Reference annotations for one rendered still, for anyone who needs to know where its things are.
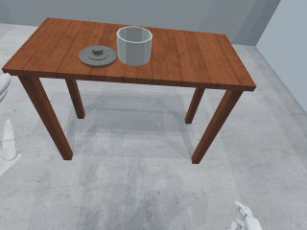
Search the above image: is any pot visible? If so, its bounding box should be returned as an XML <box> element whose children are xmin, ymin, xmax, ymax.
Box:
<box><xmin>116</xmin><ymin>26</ymin><xmax>153</xmax><ymax>66</ymax></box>

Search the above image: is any robot right hand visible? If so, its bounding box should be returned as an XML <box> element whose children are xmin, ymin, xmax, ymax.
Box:
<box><xmin>227</xmin><ymin>200</ymin><xmax>263</xmax><ymax>230</ymax></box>

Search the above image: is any robot left hand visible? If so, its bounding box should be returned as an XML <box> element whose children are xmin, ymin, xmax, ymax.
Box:
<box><xmin>0</xmin><ymin>73</ymin><xmax>22</xmax><ymax>176</ymax></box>

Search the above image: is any lid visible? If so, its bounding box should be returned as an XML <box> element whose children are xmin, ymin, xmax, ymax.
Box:
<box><xmin>79</xmin><ymin>45</ymin><xmax>117</xmax><ymax>67</ymax></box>

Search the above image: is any knob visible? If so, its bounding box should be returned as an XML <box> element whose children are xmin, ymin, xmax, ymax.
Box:
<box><xmin>91</xmin><ymin>45</ymin><xmax>103</xmax><ymax>55</ymax></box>

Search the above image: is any table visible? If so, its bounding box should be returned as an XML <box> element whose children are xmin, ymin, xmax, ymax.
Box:
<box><xmin>1</xmin><ymin>17</ymin><xmax>256</xmax><ymax>164</ymax></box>

